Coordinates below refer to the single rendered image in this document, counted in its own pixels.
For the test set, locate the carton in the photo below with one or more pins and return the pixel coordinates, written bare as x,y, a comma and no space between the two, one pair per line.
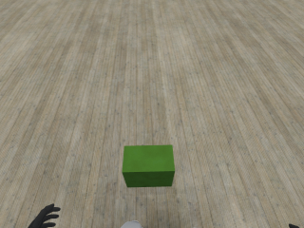
148,165

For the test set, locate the robot left hand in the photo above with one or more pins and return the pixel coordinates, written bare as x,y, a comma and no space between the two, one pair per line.
43,216

